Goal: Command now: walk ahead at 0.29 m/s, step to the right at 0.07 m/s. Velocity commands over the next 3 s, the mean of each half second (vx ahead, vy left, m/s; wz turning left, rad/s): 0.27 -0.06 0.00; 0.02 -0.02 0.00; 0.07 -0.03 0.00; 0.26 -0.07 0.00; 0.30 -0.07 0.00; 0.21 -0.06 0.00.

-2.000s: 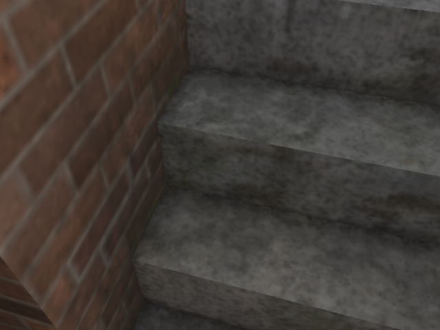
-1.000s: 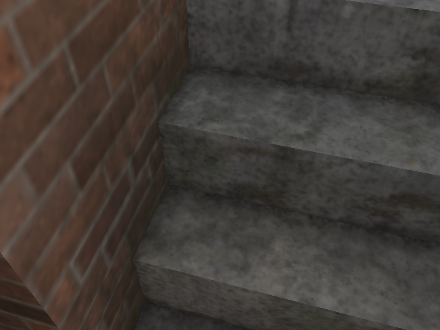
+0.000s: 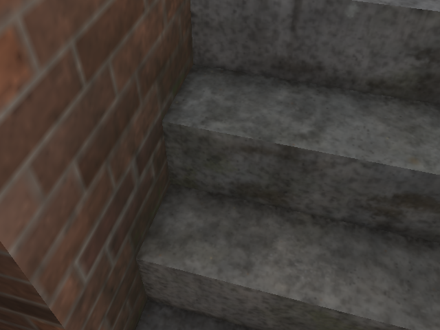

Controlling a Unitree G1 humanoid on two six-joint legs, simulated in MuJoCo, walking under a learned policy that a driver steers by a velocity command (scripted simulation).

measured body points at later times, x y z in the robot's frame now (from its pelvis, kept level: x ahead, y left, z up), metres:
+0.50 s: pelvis +0.00 +0.01 +0.00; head +0.01 +0.00 +0.45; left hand +0.07 +0.26 -0.15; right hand +0.06 -0.23 -0.15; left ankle -0.04 +0.13 -0.75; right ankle +0.00 -0.09 -0.75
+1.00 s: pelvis -0.02 +0.02 -0.01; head -0.01 +0.02 +0.44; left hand +0.04 +0.28 -0.15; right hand +0.02 -0.22 -0.15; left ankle -0.04 +0.13 -0.75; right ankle +0.00 -0.09 -0.75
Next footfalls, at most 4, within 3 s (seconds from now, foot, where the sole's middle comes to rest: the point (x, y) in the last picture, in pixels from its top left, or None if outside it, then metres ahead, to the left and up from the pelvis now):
none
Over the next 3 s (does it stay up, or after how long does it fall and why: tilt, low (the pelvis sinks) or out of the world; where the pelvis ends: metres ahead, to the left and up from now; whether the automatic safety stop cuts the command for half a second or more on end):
stays up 0.00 0.03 0.00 its command is cut before an obstacle after 1.3 s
